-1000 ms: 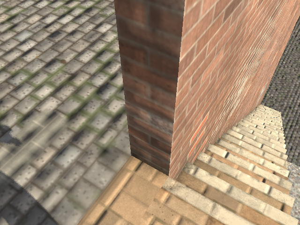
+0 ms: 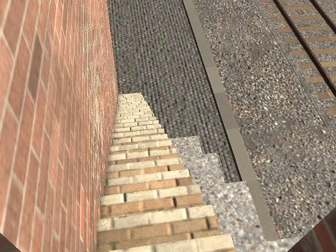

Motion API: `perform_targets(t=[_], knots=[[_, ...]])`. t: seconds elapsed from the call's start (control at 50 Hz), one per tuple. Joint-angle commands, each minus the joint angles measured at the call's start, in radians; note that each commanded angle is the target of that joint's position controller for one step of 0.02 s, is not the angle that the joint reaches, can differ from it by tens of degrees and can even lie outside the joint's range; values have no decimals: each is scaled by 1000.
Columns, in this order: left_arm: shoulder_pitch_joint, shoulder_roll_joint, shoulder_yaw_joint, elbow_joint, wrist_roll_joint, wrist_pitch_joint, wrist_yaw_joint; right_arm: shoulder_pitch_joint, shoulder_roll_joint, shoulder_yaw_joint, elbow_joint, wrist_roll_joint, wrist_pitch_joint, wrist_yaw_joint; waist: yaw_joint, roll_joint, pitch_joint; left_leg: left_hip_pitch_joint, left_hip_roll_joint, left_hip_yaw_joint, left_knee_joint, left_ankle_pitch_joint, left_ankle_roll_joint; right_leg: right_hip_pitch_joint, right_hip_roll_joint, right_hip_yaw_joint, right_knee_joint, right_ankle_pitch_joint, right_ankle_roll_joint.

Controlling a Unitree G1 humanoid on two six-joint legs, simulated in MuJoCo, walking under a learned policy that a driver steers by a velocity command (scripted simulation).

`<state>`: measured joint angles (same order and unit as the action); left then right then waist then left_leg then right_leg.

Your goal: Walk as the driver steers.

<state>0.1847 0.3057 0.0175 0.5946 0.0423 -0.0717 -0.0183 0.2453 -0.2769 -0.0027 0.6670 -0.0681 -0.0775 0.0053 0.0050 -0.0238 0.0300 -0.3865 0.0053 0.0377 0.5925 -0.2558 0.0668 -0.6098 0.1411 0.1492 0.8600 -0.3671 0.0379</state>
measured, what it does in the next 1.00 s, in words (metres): steps on the spot: right foot, then left foot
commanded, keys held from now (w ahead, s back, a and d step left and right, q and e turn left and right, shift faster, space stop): w+e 0.12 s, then w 0.26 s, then w+q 0.62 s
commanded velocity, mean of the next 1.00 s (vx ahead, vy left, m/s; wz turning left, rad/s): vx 0.20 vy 0.09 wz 0.03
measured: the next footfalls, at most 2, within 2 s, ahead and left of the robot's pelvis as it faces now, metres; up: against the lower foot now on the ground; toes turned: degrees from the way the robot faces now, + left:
right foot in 0.34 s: +0.04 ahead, -0.14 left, +0.00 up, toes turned -16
left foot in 0.84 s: +0.14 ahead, +0.14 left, +0.00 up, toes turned +0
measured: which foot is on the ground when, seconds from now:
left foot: down 0.00-0.34, up 0.36-0.82, down 0.84-1.00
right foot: up 0.00-0.32, down 0.34-0.84, up 0.86-1.00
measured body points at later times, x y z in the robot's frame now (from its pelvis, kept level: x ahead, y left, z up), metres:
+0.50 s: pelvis +0.05 -0.05 +0.01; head +0.07 -0.06 +0.46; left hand +0.22 +0.16 -0.09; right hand +0.04 -0.30 -0.13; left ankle +0.09 +0.12 -0.64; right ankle +0.00 -0.13 -0.73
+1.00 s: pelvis +0.09 +0.04 -0.02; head +0.11 +0.03 +0.43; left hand +0.20 +0.32 -0.12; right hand +0.21 -0.20 -0.13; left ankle +0.10 +0.13 -0.73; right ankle +0.05 -0.11 -0.61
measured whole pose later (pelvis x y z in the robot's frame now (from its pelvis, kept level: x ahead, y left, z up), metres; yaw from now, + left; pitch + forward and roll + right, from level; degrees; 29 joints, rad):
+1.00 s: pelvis +0.09 +0.04 -0.02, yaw +3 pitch +4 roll +0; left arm 0.26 0.28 0.01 0.74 0.02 -0.07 0.08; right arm 0.32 -0.26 -0.02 0.66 -0.01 -0.12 0.09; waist -0.02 0.03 -0.05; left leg -0.48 -0.07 -0.03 0.78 -0.37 0.06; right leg -0.68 -0.03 0.05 1.48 -0.58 0.17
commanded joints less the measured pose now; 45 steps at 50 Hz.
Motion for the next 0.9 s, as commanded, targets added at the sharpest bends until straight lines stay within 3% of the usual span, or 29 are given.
perform_targets(t=[0.02, 0.04, 0.1, 0.12, 0.18, 0.22, 0.28, 0.32, 0.34, 0.36, 0.38, 0.4, 0.42, 0.44, 0.48, 0.54, 0.56, 0.6, 0.68, 0.7, 0.72, 0.74, 0.76, 0.8, 0.82, 0.84, 0.86, 0.88, 0.9], knots=[[101, 130, 32, -34, 30, 0, 33, -170, -81, -28, -120, 33, -58, -23, 54, 122, -125, 166, 307, -375, -374, 45, 253, -149, -105, -47, 425, -7, 59], [86, 125, 27, -36, 42, 2, 23, -188, -75, -20, -126, 38, -63, -40, 55, 117, -131, 127, 276, -299, -381, 116, 235, -110, -105, -87, 538, 4, 53], [84, 106, 12, -13, 5, 8, -4, -197, -136, -38, -160, 16, -60, -82, 28, 93, -120, 99, 219, -104, -354, 368, 213, -34, -138, -137, 703, 19, 85], [95, 80, 5, 16, 22, 18, -37, -35, -94, -13, -84, 0, -69, -61, -30, 144, -153, 199, 250, -163, -403, -174, 96, -118, -169, -108, 632, 110, 84], [-57, 24, -4, -14, 22, 14, -42, 84, -130, -22, -46, 56, -47, -38, -152, 108, -54, 324, 223, -135, -392, -256, 89, -168, -188, -210, 198, 18, 103], [-124, -29, -30, -16, 9, 3, -35, 191, -165, -36, 8, 62, -17, -26, -202, 125, -64, 398, 253, -157, -373, -150, 145, -108, -188, -250, -46, -35, 81], [-70, -2, -27, 24, 0, -33, -19, 119, -184, -46, 38, 58, 11, 0, -135, 143, -72, 312, 296, -203, -344, -173, 193, 76, -165, -271, -332, -31, -13], [15, 22, -7, 77, -41, -63, 2, 30, -136, -20, 59, 27, 18, 5, -40, 102, -127, 121, 290, -188, -259, -93, 169, 383, -143, -258, -482, 239, -62], [70, 50, 8, 88, -37, -70, 14, 13, -63, 9, 73, 9, 6, 7, 10, 80, -179, -19, 261, -152, -171, -65, 110, 573, -174, -186, -441, 239, -90], [187, 76, 10, 111, -29, -78, 22, 11, 111, 70, 60, 24, -17, 10, 53, -92, -279, -227, 135, -15, 122, -107, -69, 826, -378, 64, -447, 588, -207], [207, 185, 50, 131, -7, -76, 15, 16, 61, 63, 15, 59, -43, 7, 61, -186, -179, -523, 34, -20, 245, -238, -122, 833, -529, 311, -496, 519, -327], [189, 134, 54, 127, -5, -67, 11, 6, -11, 42, 58, 63, -43, -12, 73, -80, -122, -580, 70, -90, 356, -228, -125, 797, -496, 251, -521, 344, -294], [279, 203, 58, 150, 17, -78, -20, 77, -103, 9, 114, 73, 20, -48, 76, -27, -79, -655, 17, -193, 525, -216, -211, 787, -605, 316, -448, 766, -230], [302, 180, 39, 176, 21, -121, -28, 174, -102, 12, 151, 98, 64, -23, 35, -23, -113, -613, -14, -270, 621, -231, -280, 742, -623, 166, -347, 1419, -149], [113, 189, 46, 115, 19, -129, -22, 241, -94, 10, 139, 64, 87, 23, -41, -45, -172, -503, -20, -283, 699, -183, -312, 568, -538, -29, -353, 1352, -129], [-14, 123, 39, 70, 47, -101, -4, 249, -97, -8, 137, 23, 108, 54, -45, -79, -142, -432, -31, -231, 922, -50, -282, 391, -467, -182, -442, 934, -248], [95, 105, 54, 131, -114, 31, 55, 93, -125, -61, 55, 160, 174, 43, -39, 118, -43, -385, -2, -109, 656, 129, -159, 337, -423, -244, -454, 949, -137], [135, 156, 72, 143, -91, 92, 103, 96, -3, -26, 25, 120, 209, 47, -35, -7, -46, -326, -4, -66, 601, 196, -110, 375, -422, -270, -410, 1015, -140], [74, 122, 81, 149, -58, 95, 126, 62, -18, -42, -35, 109, 221, 53, -10, -199, 15, -315, 32, -79, 402, 156, -107, 394, -431, -299, -380, 767, -154], [60, 164, 91, 134, -41, 100, 125, 62, -37, -54, -40, 88, 209, 56, -10, -163, -32, -208, -14, -2, 488, 189, -122, 363, -426, -308, -318, 802, -162], [5, 162, 86, 116, -49, 101, 112, 71, -49, -72, -51, 125, 194, 53, -22, -227, -51, -133, -18, 23, 453, 171, -127, 327, -419, -328, -293, 741, -165], [16, 57, 32, 101, 101, -34, 89, 184, 44, -9, 15, 7, 191, 81, -7, -152, 90, -311, 84, -110, 499, 24, -156, 226, -610, -107, -560, 506, -283], [35, 73, 51, 139, 53, -65, 100, 171, 31, -25, 10, -31, 163, 75, -4, -170, 67, -361, 117, -190, 507, -63, -160, 370, -654, -61, -560, 332, -279], [-83, 177, 86, 86, -13, -66, 99, 109, -15, -48, -37, -50, 82, 80, -22, -80, -55, -229, 64, -54, 316, -162, -93, 381, -533, -181, -441, 34, -169], [-162, 214, 88, 64, -21, -51, 87, 135, -86, -74, -23, 1, -3, 105, -74, 40, -125, 77, -16, 42, 134, 4, -61, 198, -390, -300, -254, -132, -100], [-102, 140, 61, 61, 20, -33, 75, 213, -149, -102, 30, 43, -53, 97, -76, 190, -195, 314, -95, 32, 27, 197, -6, 93, -276, -381, -14, -96, -56], [-7, 33, 31, 33, 30, -22, 65, 302, -306, -129, -8, 53, -93, 70, -36, 324, -346, 634, 138, -421, 36, 820, 214, -158, -144, -333, 384, -335, 45], [36, 13, 12, 9, -45, -49, 53, 385, -297, -112, -29, 39, -126, 83, -89, 290, -443, 730, 309, -674, 12, 1141, 297, -264, -73, -88, 484, -396, 79], [10, 81, 28, 19, -87, -46, 63, 305, -182, -93, -12, 19, -129, 100, -116, 223, -258, 512, 361, -709, -33, 971, 317, -351, -126, -30, 631, -385, 122]])
Keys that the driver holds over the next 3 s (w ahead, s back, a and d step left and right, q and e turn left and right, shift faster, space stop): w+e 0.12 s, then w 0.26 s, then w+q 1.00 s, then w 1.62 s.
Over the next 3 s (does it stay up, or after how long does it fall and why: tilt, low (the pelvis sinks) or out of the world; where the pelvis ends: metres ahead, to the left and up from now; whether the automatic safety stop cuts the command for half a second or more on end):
stays up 0.16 -0.06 0.00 its command is cut before an obstacle after 0.4 s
